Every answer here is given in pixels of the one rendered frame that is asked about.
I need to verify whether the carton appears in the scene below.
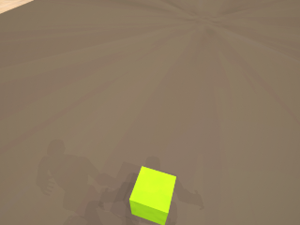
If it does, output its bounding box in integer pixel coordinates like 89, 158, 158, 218
129, 166, 176, 225

